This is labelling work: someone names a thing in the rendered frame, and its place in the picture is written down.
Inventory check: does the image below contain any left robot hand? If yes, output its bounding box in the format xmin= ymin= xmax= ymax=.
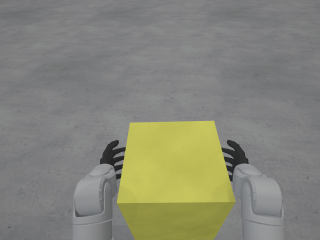
xmin=100 ymin=140 xmax=126 ymax=180

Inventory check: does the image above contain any right robot hand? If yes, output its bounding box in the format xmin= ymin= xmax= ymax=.
xmin=221 ymin=140 xmax=249 ymax=182

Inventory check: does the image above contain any carton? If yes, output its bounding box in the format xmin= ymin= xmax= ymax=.
xmin=117 ymin=120 xmax=236 ymax=240

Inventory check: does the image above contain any left robot forearm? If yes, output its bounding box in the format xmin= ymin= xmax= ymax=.
xmin=72 ymin=163 xmax=118 ymax=240

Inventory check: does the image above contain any right robot forearm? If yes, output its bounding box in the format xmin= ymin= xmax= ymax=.
xmin=232 ymin=163 xmax=286 ymax=240

